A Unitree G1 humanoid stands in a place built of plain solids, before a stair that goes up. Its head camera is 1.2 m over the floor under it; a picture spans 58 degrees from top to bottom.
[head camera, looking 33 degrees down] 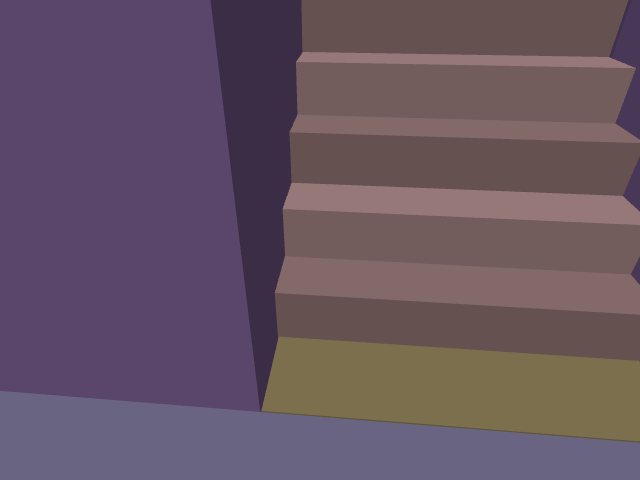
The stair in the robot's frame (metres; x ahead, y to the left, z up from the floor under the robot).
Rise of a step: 0.21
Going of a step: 0.22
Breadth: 1.30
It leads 5 degrees to the right of straight ahead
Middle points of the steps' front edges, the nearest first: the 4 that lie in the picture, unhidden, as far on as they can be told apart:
1.12 -0.49 0.22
1.34 -0.51 0.43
1.56 -0.53 0.64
1.79 -0.55 0.86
